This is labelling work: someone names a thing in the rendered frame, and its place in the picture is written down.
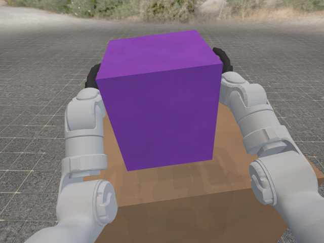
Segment robot left hand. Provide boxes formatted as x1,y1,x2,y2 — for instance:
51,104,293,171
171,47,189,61
85,63,101,90

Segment robot left upper arm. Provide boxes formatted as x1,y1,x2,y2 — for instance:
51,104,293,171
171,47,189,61
24,179,117,243

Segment right robot forearm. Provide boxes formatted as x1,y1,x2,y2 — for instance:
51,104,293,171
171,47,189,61
219,71,318,190

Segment left robot forearm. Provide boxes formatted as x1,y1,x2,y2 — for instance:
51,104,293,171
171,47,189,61
56,88,107,220

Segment robot right upper arm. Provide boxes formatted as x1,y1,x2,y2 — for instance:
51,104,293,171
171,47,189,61
249,150,324,243

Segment robot right hand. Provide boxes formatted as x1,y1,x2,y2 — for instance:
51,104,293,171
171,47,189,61
213,47,233,74

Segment carton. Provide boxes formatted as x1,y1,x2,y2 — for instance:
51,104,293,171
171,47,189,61
96,30,223,171

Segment pedestal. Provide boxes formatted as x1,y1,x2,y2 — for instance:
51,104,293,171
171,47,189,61
83,102,324,243

